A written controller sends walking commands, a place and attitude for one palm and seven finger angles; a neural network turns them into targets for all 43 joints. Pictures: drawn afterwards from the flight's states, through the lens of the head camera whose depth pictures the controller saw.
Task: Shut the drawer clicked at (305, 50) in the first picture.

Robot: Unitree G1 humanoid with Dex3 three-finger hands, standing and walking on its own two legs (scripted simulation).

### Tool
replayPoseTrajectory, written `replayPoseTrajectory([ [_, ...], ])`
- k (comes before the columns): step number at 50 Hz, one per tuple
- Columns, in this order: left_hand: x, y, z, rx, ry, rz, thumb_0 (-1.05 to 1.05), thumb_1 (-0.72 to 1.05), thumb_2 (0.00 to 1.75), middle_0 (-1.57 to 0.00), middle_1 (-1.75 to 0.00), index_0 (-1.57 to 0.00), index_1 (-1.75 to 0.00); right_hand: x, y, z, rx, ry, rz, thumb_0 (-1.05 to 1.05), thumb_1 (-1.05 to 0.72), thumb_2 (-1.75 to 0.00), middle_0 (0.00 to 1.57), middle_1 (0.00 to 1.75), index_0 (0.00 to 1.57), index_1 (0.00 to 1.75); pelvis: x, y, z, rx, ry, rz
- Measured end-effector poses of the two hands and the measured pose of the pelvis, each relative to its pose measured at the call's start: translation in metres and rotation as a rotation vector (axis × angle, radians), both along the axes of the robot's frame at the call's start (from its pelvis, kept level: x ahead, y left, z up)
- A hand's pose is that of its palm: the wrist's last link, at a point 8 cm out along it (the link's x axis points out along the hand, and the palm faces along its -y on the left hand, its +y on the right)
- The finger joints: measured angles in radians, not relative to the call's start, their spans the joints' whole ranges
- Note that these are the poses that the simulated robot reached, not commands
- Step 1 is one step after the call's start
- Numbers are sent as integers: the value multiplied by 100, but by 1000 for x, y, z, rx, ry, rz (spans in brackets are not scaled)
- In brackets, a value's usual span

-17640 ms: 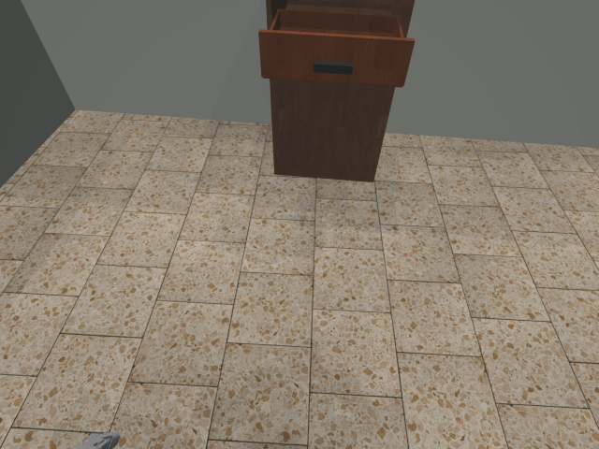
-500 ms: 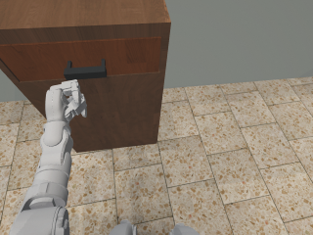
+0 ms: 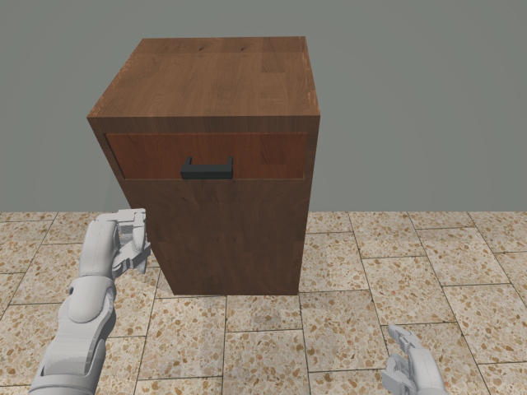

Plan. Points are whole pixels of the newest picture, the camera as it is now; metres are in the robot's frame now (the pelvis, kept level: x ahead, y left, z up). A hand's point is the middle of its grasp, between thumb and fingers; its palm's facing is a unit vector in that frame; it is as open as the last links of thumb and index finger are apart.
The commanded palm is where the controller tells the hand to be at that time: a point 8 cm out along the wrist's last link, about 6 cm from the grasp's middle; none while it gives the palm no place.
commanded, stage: draw the hand back to the body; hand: left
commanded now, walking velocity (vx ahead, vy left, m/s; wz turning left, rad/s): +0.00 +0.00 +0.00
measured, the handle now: (208, 166) +0.61 +0.18 -0.02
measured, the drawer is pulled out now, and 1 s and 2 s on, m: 0.00 0.00 0.00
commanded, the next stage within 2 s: step back with the hand held close in 0.64 s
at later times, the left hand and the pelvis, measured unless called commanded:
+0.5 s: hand (48, 292) +0.18 +0.24 +0.17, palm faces +0.38 -0.84 -0.39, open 3.2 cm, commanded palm +0.14 +0.28 +0.18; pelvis +0.01 +0.00 +0.01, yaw +0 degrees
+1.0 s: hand (49, 288) +0.19 +0.25 +0.16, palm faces +0.31 -0.83 -0.46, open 3.2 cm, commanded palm +0.13 +0.30 +0.18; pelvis +0.00 +0.02 +0.01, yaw +0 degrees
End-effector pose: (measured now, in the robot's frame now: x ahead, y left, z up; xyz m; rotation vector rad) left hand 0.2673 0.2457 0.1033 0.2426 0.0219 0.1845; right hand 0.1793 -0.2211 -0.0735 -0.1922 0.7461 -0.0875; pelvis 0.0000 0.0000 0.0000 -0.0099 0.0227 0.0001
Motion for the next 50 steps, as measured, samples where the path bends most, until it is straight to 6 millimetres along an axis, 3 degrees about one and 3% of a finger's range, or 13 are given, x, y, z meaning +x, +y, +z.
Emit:
replayPoseTrajectory([
  [8, -43, 13, 29, 41, -52, 72, 1, 90, 90, -140, -160, -141, -160, 6, 8, 11, -1, -35, 49, 1, -90, -90, 20, 30, 20, 30, 2, 0, 10, 2, -62, 1],
  [27, -130, 35, 90, 231, -180, 172, 1, 89, 90, -140, -160, -141, -160, 7, 7, 10, -4, -77, 60, 1, -90, -90, 20, 30, 20, 30, 7, 3, 12, -3, -99, 4],
  [40, -123, 38, 80, 194, -175, 178, 1, 89, 90, -140, -160, -141, -160, 6, 13, 13, -19, -84, 73, 1, -90, -90, 20, 30, 20, 30, 4, 4, 12, -5, -100, 7],
  [44, -117, 44, 87, 252, -196, 155, 1, 89, 90, -140, -160, -141, -160, 3, 10, 13, -25, -52, 49, 1, -90, -90, 20, 30, 20, 30, 3, 7, 12, -13, -62, 6],
  [50, -111, 46, 80, 275, -135, 91, 1, 89, 90, -140, -160, -141, -160, -11, 0, 8, -49, 19, -20, 1, -90, -90, 20, 30, 20, 30, 0, 16, 13, -8, -16, -2],
])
